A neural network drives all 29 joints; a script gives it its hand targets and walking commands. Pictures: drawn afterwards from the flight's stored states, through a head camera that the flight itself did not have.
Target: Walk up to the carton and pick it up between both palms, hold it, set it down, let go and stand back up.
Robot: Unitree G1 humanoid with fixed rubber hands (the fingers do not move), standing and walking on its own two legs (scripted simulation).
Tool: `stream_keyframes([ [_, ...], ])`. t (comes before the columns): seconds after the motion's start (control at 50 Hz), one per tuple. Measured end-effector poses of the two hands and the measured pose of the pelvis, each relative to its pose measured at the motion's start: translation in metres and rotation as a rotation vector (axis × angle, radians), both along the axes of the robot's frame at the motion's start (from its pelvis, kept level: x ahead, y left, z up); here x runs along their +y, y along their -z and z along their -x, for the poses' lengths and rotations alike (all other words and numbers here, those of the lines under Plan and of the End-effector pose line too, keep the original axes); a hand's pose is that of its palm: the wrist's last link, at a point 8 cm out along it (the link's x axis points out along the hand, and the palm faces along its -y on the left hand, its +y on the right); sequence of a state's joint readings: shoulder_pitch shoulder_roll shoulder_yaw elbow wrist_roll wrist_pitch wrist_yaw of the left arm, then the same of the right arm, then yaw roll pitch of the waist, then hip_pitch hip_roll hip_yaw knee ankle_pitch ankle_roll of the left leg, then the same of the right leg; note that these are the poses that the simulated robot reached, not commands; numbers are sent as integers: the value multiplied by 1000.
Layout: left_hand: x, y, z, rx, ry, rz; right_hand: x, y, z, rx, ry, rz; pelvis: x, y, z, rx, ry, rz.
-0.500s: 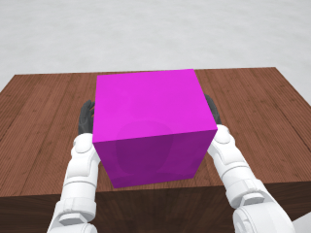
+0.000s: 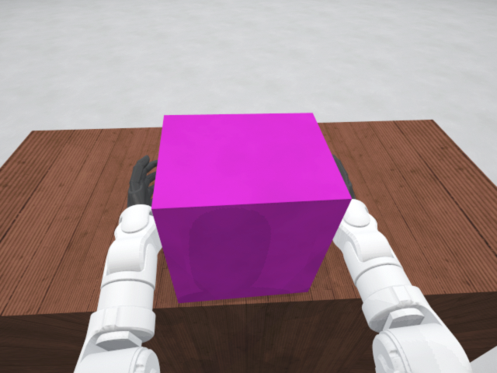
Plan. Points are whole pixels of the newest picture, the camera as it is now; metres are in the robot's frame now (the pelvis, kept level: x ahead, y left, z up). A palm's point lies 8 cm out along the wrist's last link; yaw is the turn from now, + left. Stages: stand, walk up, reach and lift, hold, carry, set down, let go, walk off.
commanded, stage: reach and lift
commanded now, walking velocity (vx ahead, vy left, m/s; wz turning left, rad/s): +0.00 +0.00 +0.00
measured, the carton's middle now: (242, 211) +0.37 +0.03 +0.10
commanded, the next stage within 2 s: hold in 1.56 s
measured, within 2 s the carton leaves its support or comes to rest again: neither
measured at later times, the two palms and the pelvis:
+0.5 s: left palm (131, 186) +0.36 +0.20 +0.17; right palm (345, 180) +0.38 -0.13 +0.16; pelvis +0.00 +0.00 +0.00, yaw +0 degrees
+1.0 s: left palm (125, 172) +0.36 +0.20 +0.20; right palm (349, 162) +0.39 -0.13 +0.20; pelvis -0.01 +0.00 +0.00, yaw +0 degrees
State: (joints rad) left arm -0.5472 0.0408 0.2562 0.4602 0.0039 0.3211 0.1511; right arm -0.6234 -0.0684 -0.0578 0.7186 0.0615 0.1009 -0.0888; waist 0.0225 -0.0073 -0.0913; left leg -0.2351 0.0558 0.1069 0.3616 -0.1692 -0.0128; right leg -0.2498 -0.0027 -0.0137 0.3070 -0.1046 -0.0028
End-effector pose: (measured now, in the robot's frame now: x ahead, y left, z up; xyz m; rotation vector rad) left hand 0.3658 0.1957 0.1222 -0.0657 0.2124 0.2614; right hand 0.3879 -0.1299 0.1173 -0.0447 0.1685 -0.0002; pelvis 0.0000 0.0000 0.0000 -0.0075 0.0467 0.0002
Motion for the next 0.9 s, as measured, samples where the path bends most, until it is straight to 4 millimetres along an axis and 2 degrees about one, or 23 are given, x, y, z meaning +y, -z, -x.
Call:
stream_keyframes([
  [0.1,1,-13,2,-10,1,-2,1,-12,2,-11,1,-2,0,0,1,-15,0,0],
  [0.24,0,-25,3,18,8,-6,0,-16,6,16,9,-7,0,0,3,-43,-1,0],
  [0.42,1,-42,3,12,11,-17,1,-38,5,7,10,-15,0,0,4,-54,-1,0],
  [0.68,4,-59,12,24,10,-33,4,-58,11,19,12,-44,0,0,8,-85,-1,1],
  [0.82,2,-74,10,7,13,-46,3,-72,9,3,17,-77,0,0,10,-89,-1,0],
  [0.9,3,-76,10,16,11,-62,3,-77,7,11,16,-87,0,0,11,-90,-1,0],
])
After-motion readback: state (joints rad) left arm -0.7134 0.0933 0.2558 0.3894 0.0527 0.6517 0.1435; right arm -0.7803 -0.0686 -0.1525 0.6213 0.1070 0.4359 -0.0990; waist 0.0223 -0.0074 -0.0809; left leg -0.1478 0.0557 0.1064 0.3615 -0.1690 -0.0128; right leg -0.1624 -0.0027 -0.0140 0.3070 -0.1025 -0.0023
